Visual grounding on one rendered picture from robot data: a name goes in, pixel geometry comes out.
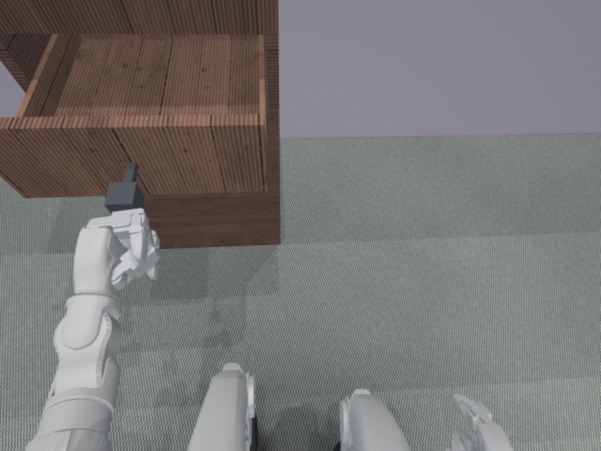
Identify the robot left forearm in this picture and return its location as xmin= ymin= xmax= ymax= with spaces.
xmin=24 ymin=293 xmax=123 ymax=451

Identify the robot right thigh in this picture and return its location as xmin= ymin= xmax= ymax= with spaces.
xmin=339 ymin=395 xmax=411 ymax=451

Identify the right robot hand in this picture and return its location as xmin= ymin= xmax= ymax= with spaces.
xmin=445 ymin=394 xmax=515 ymax=451

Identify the handle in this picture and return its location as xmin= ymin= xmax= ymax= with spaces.
xmin=104 ymin=163 xmax=145 ymax=214

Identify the robot left thigh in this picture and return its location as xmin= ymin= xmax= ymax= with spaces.
xmin=187 ymin=370 xmax=255 ymax=451

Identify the drawer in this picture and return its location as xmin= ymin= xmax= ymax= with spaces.
xmin=0 ymin=34 xmax=269 ymax=198

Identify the left robot hand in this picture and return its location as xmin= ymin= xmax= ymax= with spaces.
xmin=73 ymin=208 xmax=160 ymax=301

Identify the robot thigh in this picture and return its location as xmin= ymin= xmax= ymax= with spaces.
xmin=187 ymin=370 xmax=255 ymax=451
xmin=339 ymin=395 xmax=411 ymax=451

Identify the cabinet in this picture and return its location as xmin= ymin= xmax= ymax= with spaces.
xmin=0 ymin=0 xmax=281 ymax=249

